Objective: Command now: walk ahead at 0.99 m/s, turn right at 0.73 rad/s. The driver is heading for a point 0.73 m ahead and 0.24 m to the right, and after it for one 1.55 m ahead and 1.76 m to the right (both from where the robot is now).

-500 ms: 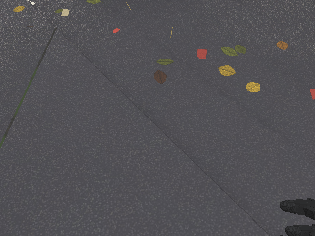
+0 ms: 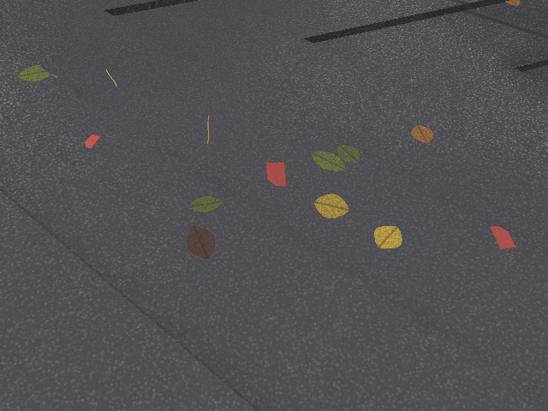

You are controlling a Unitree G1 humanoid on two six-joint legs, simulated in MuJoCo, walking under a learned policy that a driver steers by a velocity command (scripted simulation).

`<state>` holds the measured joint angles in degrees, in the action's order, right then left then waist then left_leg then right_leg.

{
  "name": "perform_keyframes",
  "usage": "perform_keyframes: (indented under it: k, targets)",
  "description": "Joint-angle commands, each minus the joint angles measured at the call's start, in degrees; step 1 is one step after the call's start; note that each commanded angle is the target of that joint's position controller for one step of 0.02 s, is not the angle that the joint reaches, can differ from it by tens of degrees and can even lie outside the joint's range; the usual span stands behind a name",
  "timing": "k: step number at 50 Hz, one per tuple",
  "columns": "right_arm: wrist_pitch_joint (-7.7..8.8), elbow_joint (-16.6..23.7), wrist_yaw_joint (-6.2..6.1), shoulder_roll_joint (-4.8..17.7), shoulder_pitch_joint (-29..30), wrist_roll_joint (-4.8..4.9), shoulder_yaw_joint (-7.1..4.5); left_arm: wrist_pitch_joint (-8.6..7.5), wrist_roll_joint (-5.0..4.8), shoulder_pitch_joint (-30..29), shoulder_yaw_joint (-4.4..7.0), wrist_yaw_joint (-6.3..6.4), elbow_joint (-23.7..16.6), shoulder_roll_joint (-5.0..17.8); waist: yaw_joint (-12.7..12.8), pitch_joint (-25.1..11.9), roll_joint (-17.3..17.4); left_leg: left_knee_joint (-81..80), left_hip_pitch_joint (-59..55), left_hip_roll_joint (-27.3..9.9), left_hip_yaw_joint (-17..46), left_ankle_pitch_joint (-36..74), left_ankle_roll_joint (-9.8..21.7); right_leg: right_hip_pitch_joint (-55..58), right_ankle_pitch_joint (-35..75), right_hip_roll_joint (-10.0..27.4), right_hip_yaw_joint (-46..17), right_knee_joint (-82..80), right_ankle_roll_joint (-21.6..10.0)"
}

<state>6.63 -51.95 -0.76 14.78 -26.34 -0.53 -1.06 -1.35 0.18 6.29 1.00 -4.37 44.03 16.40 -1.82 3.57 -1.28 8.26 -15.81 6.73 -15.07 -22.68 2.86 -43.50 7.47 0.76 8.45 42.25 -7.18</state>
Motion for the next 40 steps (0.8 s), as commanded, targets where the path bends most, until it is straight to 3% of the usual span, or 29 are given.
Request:
perform_keyframes:
  k: [1,2,3,4,5,6,7,8,10,12,15,17,19,21,22,23,24,25,26,27,28,29,30,32,34,36,38,39,40]
  targets:
    - [-0.22,5.62,-2.78,12.49,6.84,-0.28,-2.47,0.21,0.37,13.24,1.68,-0.07,0.77,6.6,11.57,-6.31,8.55,19.69,13.74,-16.51,0.33,95.11,-5.75,29.92,-3.23,-8.06,4.54,-0.91,-2.3]
    - [-1.19,6.97,-3.11,13.99,11.18,-1.06,-2.96,0.63,0.73,25.21,3.14,0.59,4.06,9.74,17.88,-10.58,8.68,34.88,18.69,-17.66,1.52,95.54,-5.54,41.8,-8.38,-8.2,1.41,0.0,-4.63]
    - [-2.24,7.94,-2.88,15.14,16.64,-1.25,-3.73,0.77,0.08,36.99,5.13,1.71,7.02,12.92,24.74,-12.61,4.12,62.02,27.62,-14.23,1.66,74.37,-4.93,52.35,-11.08,-4.26,-5.65,-5.26,-9.86]
    - [-1.88,9.34,-1.15,6.79,20.31,-2.45,-1.66,1.15,-1.62,33.09,5.69,2.95,8.08,13.24,19.74,-6.92,-10.44,85.17,46.29,-2.18,4.38,1.07,-3.68,56.54,-12.46,-1.66,-11.78,-4.94,-11.19]
    - [-0.87,14.06,-0.89,0.7,11.35,-1.84,0.52,0.85,0.46,24.8,5.37,2.9,4.95,15.83,7.19,-10.4,-11.23,96.92,62.98,-2.7,13.75,-9.58,-4.9,62.25,-5.14,6.43,-33.85,-4.12,-18.84]
    - [0.6,17.59,-0.25,4.07,12.24,-1.54,1.05,0.95,0.87,23.26,5.73,3.61,2.36,15.04,8.61,-17.03,-6.41,93.3,69.18,-3.23,22.22,-6.28,-4.46,65.42,-28.74,14.17,-53.46,-21.29,-24.03]
    - [1.6,17.01,0.24,7.5,14.48,-2.28,0.92,0.81,1.15,20.69,5.08,4.24,2.01,10.93,6.19,-7.73,4.51,82.96,68.47,-7.09,22.88,-0.12,-2.68,53.89,-39.25,13.98,-54.83,-30.6,-19.8]
    - [1.22,16.66,0.44,8.28,15.32,-2.87,0.62,0.36,1.05,17.25,4.69,4.31,2.17,9.92,2.53,-1.9,7.4,75.64,64.15,-9.45,22.35,1.96,-3.0,43.12,-38.58,11.76,-50.09,-32.01,-16.85]
    - [-1.81,16.06,0.35,8.31,15.25,-4.21,1.08,-1.74,0.9,15.18,4.27,4.47,1.54,10.07,-0.88,3.45,9.28,64.64,55.76,-12.43,21.62,0.69,-5.24,27.81,-31.52,6.61,-42.52,-33.03,-15.17]
    - [-3.38,17.75,0.86,7.5,20.01,-3.7,1.63,-3.25,0.5,14.16,4.35,4.07,1.13,10.63,-0.37,5.1,7.19,50.95,47.97,-13.81,18.58,5.78,-7.07,17.94,-25.18,1.52,-34.46,-35.3,-13.94]
    - [-3.28,20.77,2.03,4.36,27.99,-1.86,2.81,-3.79,-0.31,16.26,5.38,3.34,1.6,11.32,4.2,3.24,2.33,33.88,42.15,-12.45,15.94,23.18,-6.91,19.15,-14.72,-2.6,-29.02,-33.75,-9.97]
    - [-2.72,20.76,2.12,5.17,28.67,-1.31,2.25,-3.78,-0.79,18.48,5.84,3.06,1.95,11.37,6.5,-0.53,0.35,30.67,41.75,-11.26,17.11,32.81,-5.56,27.08,-5.79,-2.01,-29.31,-28.86,-7.81]
    - [-2.13,22.52,2.13,6.37,32.72,-1.74,1.94,-3.43,-0.48,20.42,6.35,3.46,2.16,11.81,8.73,-0.9,-1.0,24.64,45.13,-10.26,18.15,31.9,-4.89,34.83,-3.86,-0.95,-31.32,-24.9,-6.64]
    - [-1.82,22.74,2.02,6.61,32.97,-1.36,1.74,-2.98,0.16,19.12,6.57,4.1,1.59,11.94,8.43,-0.98,-2.17,18.4,39.77,-8.87,18.51,28.84,-5.07,35.92,-4.85,-0.81,-33.35,-21.77,-4.71]
    - [-1.68,21.89,1.63,8.08,30.08,-0.85,1.1,-3.0,0.58,17.82,6.75,4.26,1.18,12.69,6.91,-2.32,-2.71,17.32,35.67,-8.25,19.1,26.57,-4.94,37.13,-0.86,-0.65,-34.22,-17.89,-3.76]
    - [-1.48,19.91,0.98,10.99,22.92,-0.36,-0.18,-3.06,1.29,16.56,7.03,4.14,1.0,14.35,3.22,-6.77,-2.52,18.25,28.94,-7.49,19.19,22.15,-4.36,38.97,5.77,-1.23,-33.85,-9.37,-2.86]
    - [-1.25,16.76,0.23,13.35,10.54,-0.21,-1.52,-2.99,1.43,14.16,7.4,3.99,0.88,16.27,-4.05,-12.68,-1.59,19.35,16.72,-7.76,17.98,18.08,-3.95,36.14,7.71,-2.76,-31.26,4.13,-1.8]
    - [-0.92,13.81,-0.84,16.47,-2.3,-1.6,-3.08,-3.52,0.9,12.56,6.49,4.04,0.21,12.29,-9.39,-18.43,1.28,24.94,0.37,-13.22,23.04,7.38,-2.68,24.52,-1.65,-4.92,-29.16,21.96,-0.95]
    - [-1.22,11.04,-1.5,17.75,-12.98,-3.21,-3.21,-4.15,1.58,8.0,3.16,4.76,-2.48,1.03,-11.44,-19.07,15.04,27.7,-8.1,-25.29,33.18,3.33,-7.2,8.92,-46.1,-7.58,-24.08,44.35,-1.71]
    - [-1.36,13.42,-0.89,23.46,-3.66,-3.56,-4.78,-4.14,-2.26,20.29,2.38,4.71,-6.74,1.82,-0.13,-27.89,31.91,8.59,-11.53,-38.36,73.63,-11.08,0.61,-3.48,-41.05,-9.29,-19.08,50.75,-0.48]
    - [-1.76,15.77,-0.47,15.63,5.94,-3.0,-4.05,-2.67,0.24,15.12,2.78,5.08,-2.89,7.28,-0.56,-16.66,14.21,4.86,-1.25,-33.53,67.49,-24.82,3.41,-6.93,-31.1,-3.26,-16.19,48.52,-0.25]
    - [-2.05,16.14,-0.31,10.38,9.64,-2.91,-2.78,-1.88,1.11,9.79,3.33,4.03,-2.83,9.03,-1.22,-8.6,6.56,5.98,8.25,-29.14,51.94,-17.46,2.96,-4.65,-24.94,-0.72,-14.39,42.58,0.64]
    - [-2.16,14.41,-0.09,8.78,9.22,-3.3,-2.37,-1.34,1.47,7.54,3.38,3.01,-2.67,8.12,-0.99,-4.3,2.86,6.68,14.87,-25.86,42.1,-3.18,1.52,-1.54,-22.39,1.15,-14.27,39.12,1.43]
    - [-1.2,9.11,-0.05,6.04,4.25,-1.55,-1.45,0.12,2.21,4.91,2.64,1.15,-4.75,5.06,0.65,-1.83,8.24,7.6,18.94,-21.99,29.4,15.8,-0.56,-0.14,-20.68,3.85,-13.92,35.76,1.69]
    - [-0.04,6.96,0.7,4.06,3.66,0.13,-0.9,0.94,2.03,0.37,1.65,0.56,-7.56,3.35,1.81,-0.3,8.5,6.23,20.98,-19.8,19.51,36.26,-1.65,0.54,-19.01,3.39,-11.25,28.94,2.1]
    - [0.46,6.36,0.62,4.74,4.57,0.32,-1.03,0.68,2.01,-2.87,0.7,0.34,-9.59,2.37,2.8,0.63,8.1,5.89,21.46,-18.22,12.33,53.39,-1.78,2.34,-14.73,1.32,-7.2,19.21,2.61]
    - [0.37,6.1,0.05,6.33,7.1,0.46,-1.4,0.33,1.7,-5.42,-0.3,-0.8,-10.54,1.38,4.14,1.95,5.93,5.76,25.62,-15.55,5.58,55.47,-3.08,10.89,-8.2,-0.93,-2.37,3.55,2.47]
    - [0.56,6.1,-0.4,7.43,7.25,0.34,-1.59,0.34,1.84,-3.55,-0.18,-1.38,-9.41,1.76,5.03,0.36,6.08,8.9,26.41,-15.15,3.06,60.02,-3.76,17.26,-3.2,-3.28,0.92,1.45,1.86]
    - [1.0,10.31,-2.72,15.42,12.6,1.85,-4.21,-1.33,-3.57,-0.07,1.88,-0.83,-9.67,4.46,6.71,-3.7,9.55,12.55,24.98,-14.83,4.73,65.16,-5.65,21.44,0.73,-2.75,-3.35,-0.11,2.77]
